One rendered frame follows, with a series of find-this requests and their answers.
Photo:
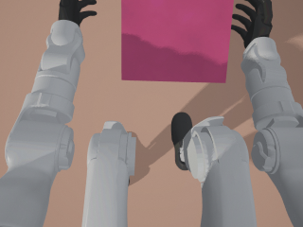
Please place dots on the robot left forearm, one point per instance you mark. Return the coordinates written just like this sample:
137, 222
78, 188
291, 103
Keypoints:
56, 81

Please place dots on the right robot upper arm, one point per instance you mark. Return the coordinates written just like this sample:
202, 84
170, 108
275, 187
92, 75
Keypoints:
278, 151

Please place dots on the robot left shin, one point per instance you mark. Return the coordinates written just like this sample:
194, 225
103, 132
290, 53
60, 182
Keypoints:
92, 151

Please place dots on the carton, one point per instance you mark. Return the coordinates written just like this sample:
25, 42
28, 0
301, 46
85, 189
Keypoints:
175, 40

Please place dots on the left robot hand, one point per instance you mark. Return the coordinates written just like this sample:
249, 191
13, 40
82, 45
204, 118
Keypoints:
70, 10

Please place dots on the robot right forearm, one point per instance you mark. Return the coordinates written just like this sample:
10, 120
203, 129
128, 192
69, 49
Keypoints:
266, 83

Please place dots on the robot right thigh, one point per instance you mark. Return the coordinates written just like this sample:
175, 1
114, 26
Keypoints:
214, 159

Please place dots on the left robot upper arm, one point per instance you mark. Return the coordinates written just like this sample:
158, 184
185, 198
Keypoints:
37, 152

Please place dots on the right robot hand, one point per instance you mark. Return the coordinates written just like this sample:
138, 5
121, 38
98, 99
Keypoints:
260, 24

